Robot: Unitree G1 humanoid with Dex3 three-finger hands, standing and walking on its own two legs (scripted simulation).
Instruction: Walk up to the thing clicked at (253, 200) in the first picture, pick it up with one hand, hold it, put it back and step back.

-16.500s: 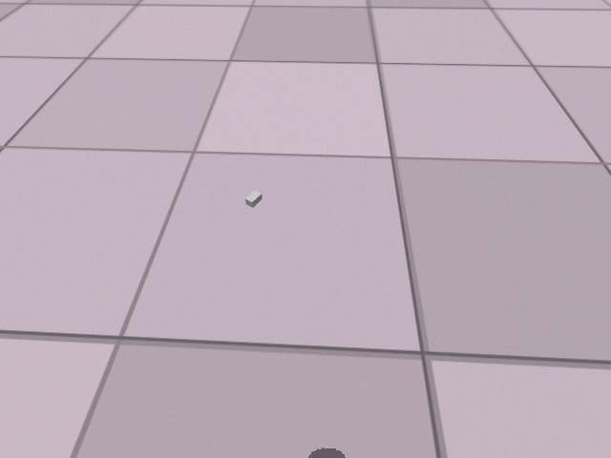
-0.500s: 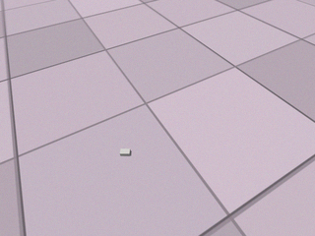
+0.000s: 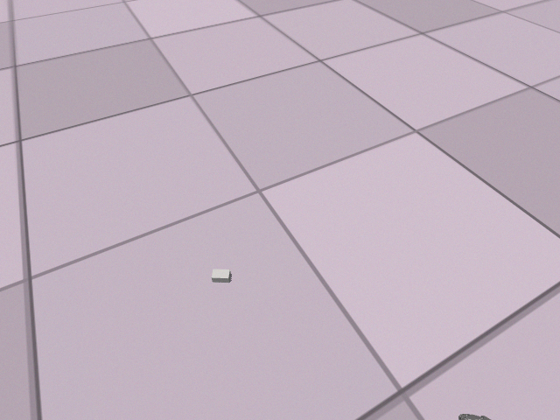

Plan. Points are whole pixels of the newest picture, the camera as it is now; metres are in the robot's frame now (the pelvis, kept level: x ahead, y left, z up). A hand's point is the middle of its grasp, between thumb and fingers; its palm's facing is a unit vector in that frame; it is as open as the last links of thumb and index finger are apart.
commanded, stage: stand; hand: left
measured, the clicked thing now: (221, 275) +0.79 +0.26 -0.76
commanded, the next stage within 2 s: walk up in 0.92 s
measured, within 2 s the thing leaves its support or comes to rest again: neither
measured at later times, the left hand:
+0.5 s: hand out of the picture +0.07 +0.24 -0.15, palm faces -0.04 -0.94 -0.34, open 7.4 cm
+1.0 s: hand out of the picture +0.11 +0.25 -0.14, palm faces -0.01 -0.94 -0.34, open 7.4 cm
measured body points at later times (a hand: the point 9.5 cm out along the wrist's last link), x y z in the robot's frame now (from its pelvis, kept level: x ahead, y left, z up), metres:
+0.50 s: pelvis +0.00 -0.01 +0.01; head +0.01 -0.02 +0.46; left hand +0.08 +0.29 -0.13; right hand +0.05 -0.32 -0.13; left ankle +0.01 +0.14 -0.74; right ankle +0.02 -0.13 -0.74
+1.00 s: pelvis +0.03 -0.01 +0.00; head +0.03 -0.01 +0.45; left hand +0.11 +0.30 -0.12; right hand +0.10 -0.31 -0.13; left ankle +0.00 +0.13 -0.73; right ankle +0.02 -0.13 -0.74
